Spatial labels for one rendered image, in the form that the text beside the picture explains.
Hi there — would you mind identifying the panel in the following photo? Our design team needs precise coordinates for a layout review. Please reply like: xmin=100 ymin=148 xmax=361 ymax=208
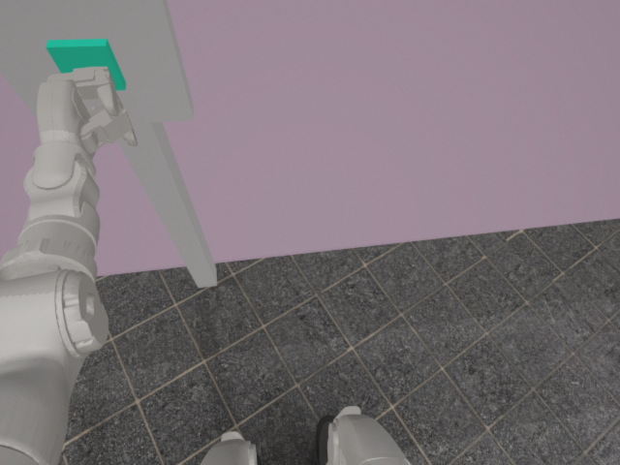
xmin=0 ymin=0 xmax=217 ymax=288

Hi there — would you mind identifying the button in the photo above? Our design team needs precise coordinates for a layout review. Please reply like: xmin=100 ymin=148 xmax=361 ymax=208
xmin=46 ymin=39 xmax=126 ymax=90

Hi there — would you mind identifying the robot left forearm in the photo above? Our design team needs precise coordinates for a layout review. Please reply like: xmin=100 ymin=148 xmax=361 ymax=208
xmin=0 ymin=141 xmax=100 ymax=285

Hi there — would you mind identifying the left robot shin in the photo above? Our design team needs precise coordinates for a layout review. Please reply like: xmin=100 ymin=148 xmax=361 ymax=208
xmin=221 ymin=431 xmax=246 ymax=442

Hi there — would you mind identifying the robot right foot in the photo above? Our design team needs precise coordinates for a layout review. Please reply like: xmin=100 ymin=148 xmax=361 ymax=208
xmin=316 ymin=416 xmax=335 ymax=465

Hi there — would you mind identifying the robot left hand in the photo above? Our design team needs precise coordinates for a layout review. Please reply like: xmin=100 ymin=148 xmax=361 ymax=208
xmin=37 ymin=67 xmax=138 ymax=160

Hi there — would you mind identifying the left robot upper arm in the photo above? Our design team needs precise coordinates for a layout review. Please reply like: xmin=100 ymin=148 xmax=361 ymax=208
xmin=0 ymin=269 xmax=109 ymax=465

